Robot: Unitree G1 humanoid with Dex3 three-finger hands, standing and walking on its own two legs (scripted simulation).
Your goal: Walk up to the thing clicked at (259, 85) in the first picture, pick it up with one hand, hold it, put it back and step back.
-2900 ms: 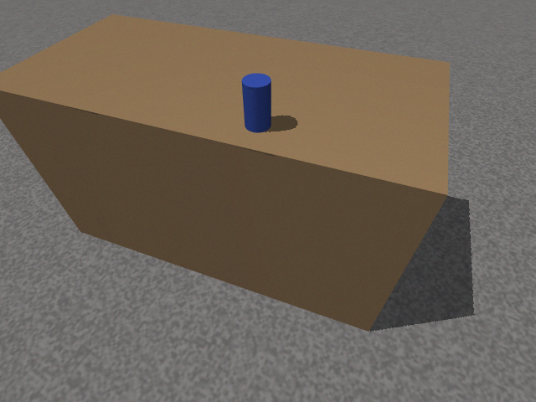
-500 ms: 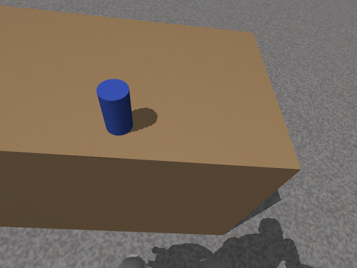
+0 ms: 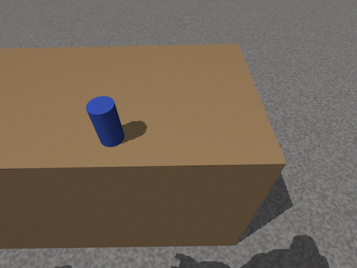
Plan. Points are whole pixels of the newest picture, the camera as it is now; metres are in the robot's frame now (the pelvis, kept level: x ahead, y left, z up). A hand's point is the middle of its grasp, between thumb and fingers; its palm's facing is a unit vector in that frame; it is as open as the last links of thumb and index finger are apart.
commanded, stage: walk up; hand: left
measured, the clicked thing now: (106, 122) +0.47 +0.22 +0.06
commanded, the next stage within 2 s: stand in 0.98 s
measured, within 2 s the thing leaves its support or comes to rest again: neither
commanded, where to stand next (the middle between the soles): +0.07 -0.01 m, yaw +3 degrees
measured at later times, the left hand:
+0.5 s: hand out of the picture +0.08 +0.26 -0.14, palm faces +0.04 -0.94 -0.33, open 7.4 cm
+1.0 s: hand out of the picture +0.08 +0.27 -0.14, palm faces +0.08 -0.95 -0.32, open 7.4 cm
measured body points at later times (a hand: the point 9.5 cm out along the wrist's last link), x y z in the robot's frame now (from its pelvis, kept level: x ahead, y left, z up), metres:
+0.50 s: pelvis +0.00 +0.00 +0.02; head +0.02 +0.01 +0.47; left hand +0.08 +0.31 -0.11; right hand +0.09 -0.30 -0.11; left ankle +0.06 +0.15 -0.72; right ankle -0.02 -0.12 -0.72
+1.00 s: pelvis +0.01 +0.01 +0.02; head +0.03 +0.02 +0.47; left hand +0.08 +0.32 -0.11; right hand +0.14 -0.28 -0.10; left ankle +0.06 +0.15 -0.72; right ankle -0.02 -0.12 -0.72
